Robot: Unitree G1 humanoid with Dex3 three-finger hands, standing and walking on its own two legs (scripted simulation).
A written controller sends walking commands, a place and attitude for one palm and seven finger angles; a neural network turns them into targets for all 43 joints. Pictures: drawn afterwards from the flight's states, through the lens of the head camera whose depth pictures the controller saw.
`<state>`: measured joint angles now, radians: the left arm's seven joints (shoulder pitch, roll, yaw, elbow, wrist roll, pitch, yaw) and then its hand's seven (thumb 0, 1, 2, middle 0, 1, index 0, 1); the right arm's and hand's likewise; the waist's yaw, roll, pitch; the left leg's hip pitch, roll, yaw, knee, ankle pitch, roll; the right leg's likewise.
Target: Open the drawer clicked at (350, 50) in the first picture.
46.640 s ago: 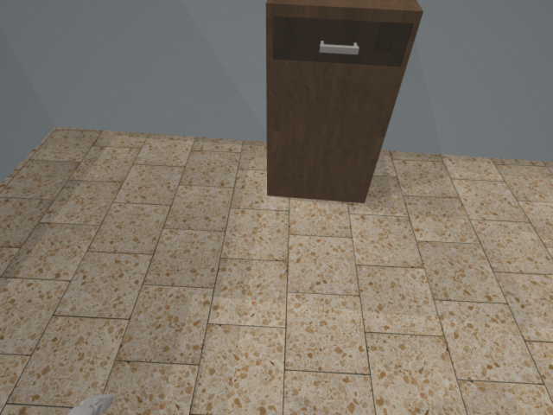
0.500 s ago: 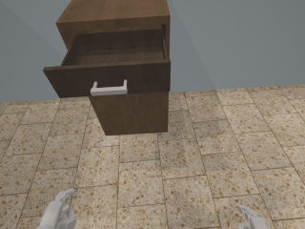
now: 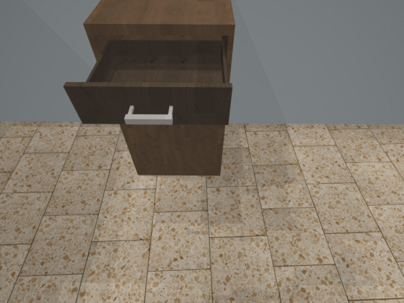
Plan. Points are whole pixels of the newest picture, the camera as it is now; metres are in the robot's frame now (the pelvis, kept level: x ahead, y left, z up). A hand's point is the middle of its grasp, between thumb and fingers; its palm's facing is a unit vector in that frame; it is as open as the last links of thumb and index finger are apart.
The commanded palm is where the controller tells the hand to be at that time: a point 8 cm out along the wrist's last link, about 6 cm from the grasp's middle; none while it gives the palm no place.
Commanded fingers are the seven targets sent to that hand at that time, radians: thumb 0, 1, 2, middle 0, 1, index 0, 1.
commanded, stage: let the arm hang, fingers relaxed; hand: left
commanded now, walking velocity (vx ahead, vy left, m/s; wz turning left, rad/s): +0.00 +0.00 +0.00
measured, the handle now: (150, 114) +0.58 +0.18 +0.01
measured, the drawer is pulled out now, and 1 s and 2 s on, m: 0.29 0.29 0.29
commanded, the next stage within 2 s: look to check the result in 0.40 s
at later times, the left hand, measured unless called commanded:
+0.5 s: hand out of the picture +0.10 +0.21 -0.17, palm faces -0.02 -0.97 -0.24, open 7.4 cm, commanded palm none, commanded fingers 0.00 0.90 0.90 -0.20 -0.30 -0.20 -0.30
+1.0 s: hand out of the picture +0.11 +0.23 -0.16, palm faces -0.01 -0.96 -0.29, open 7.4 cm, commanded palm none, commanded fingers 0.00 0.90 0.90 -0.20 -0.30 -0.20 -0.30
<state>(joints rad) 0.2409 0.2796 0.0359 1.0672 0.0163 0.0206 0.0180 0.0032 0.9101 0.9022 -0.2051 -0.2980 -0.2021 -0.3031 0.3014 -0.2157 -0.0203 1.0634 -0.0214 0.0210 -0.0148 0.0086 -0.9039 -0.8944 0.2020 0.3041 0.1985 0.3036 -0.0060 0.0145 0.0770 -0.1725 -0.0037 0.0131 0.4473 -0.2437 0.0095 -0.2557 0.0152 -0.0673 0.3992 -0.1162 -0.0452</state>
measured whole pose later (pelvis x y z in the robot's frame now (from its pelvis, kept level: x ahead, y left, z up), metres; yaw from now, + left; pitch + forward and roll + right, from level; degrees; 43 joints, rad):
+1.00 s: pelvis +0.05 +0.01 +0.01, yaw +0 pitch -1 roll +0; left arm 0.14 0.27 0.02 1.11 0.01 -0.01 0.02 0.00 0.90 0.90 -0.20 -0.30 -0.20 -0.30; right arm 0.16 -0.25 -0.01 1.11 -0.02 0.00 -0.02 0.01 -0.90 -0.89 0.20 0.30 0.20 0.30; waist -0.01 0.01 0.08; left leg -0.04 -0.01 0.02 0.31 -0.24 0.02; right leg -0.16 0.01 -0.05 0.34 -0.15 -0.03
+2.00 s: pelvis +0.05 +0.01 +0.01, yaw +0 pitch -2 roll +0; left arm 0.11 0.30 0.02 1.11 0.02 -0.01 0.01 0.00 0.90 0.90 -0.21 -0.30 -0.20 -0.30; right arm 0.13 -0.30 -0.01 1.11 -0.02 0.00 -0.02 0.01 -0.90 -0.89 0.20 0.30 0.20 0.30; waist -0.01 0.00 0.07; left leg -0.02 -0.01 0.02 0.27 -0.23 0.01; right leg -0.14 0.01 -0.05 0.32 -0.15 -0.03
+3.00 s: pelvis +0.05 +0.01 +0.01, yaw +0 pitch -1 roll +0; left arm 0.09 0.33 0.01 1.10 0.02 -0.01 0.01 0.00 0.90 0.90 -0.21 -0.30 -0.20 -0.30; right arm 0.11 -0.32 -0.01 1.11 -0.02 -0.01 -0.01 0.01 -0.90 -0.89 0.20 0.30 0.20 0.30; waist -0.01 -0.01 0.07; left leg -0.01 -0.01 0.02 0.26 -0.23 0.01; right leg -0.13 0.02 -0.06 0.30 -0.14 -0.03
